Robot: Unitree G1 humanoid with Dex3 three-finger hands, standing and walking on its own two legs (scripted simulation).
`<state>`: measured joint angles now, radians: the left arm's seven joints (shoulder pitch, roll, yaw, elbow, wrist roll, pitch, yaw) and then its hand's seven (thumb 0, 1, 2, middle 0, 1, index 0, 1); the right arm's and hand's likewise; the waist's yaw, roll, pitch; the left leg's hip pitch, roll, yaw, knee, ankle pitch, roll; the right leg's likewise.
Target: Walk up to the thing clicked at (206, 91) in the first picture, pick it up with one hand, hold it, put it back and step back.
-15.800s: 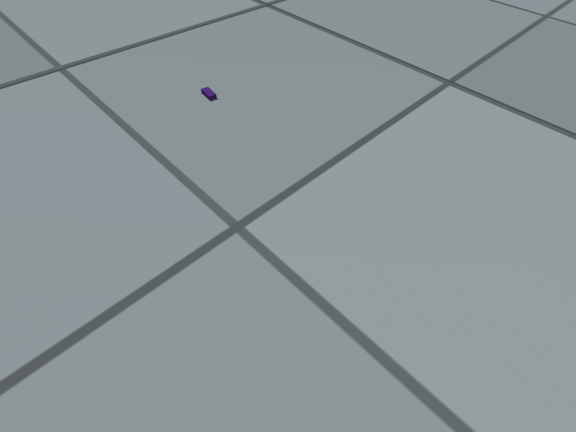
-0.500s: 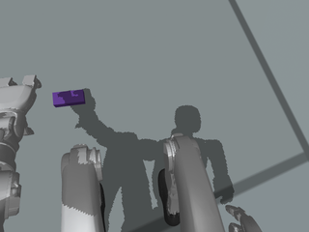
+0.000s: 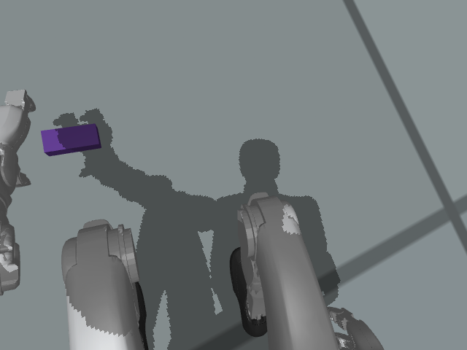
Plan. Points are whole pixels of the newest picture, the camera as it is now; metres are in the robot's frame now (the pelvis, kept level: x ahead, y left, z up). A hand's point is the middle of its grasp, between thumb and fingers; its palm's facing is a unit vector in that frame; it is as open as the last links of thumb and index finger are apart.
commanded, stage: rise first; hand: left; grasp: from above
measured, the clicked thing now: (72, 139) +0.53 +0.24 -0.33
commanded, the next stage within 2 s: none
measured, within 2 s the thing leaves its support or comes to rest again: neither
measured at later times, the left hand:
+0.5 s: hand (22, 146) +0.47 +0.29 -0.19, palm faces -0.44 -0.09 -0.89, open 13.9 cm
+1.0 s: hand (26, 141) +0.48 +0.29 -0.20, palm faces -0.44 -0.09 -0.89, open 13.9 cm
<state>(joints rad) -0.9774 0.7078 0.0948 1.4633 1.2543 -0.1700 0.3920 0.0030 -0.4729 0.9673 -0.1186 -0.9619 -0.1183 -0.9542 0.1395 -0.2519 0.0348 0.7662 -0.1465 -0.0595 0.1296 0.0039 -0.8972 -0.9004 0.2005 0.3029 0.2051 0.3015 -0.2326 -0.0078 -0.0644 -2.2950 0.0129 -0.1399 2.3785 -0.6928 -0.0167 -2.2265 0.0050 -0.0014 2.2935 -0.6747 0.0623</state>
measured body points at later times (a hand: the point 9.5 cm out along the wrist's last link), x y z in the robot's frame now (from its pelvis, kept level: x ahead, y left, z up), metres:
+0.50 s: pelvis +0.01 +0.00 -0.01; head +0.25 +0.07 +0.35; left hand +0.49 +0.29 -0.14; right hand +0.05 -0.28 -0.11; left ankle +0.07 +0.13 -0.31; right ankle +0.10 -0.14 -0.31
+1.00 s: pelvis +0.00 +0.00 -0.02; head +0.26 +0.08 +0.34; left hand +0.50 +0.29 -0.15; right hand +0.04 -0.27 -0.11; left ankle +0.07 +0.13 -0.31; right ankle +0.10 -0.14 -0.31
